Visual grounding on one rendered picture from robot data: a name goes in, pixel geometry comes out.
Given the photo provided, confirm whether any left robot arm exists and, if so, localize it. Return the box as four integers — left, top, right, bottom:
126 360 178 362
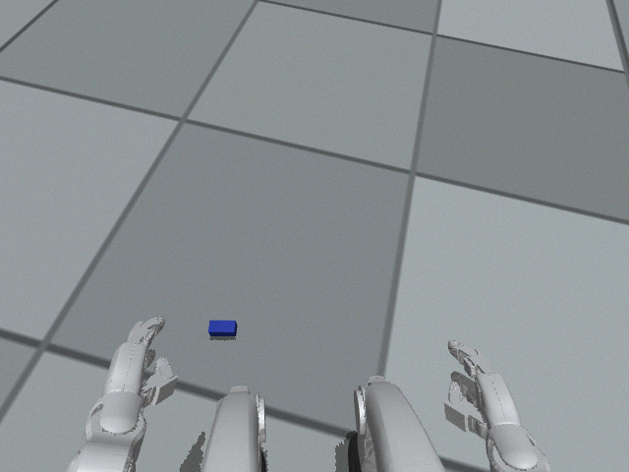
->
64 391 146 472

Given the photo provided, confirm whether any right robot arm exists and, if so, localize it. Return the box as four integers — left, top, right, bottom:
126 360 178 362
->
486 424 550 472

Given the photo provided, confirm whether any right robot hand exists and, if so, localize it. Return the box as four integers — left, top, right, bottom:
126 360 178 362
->
444 340 522 440

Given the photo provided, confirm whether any left robot hand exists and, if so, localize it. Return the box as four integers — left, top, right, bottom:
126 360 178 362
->
100 317 178 408

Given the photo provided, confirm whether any small box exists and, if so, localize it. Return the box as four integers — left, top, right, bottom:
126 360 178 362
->
208 321 237 336

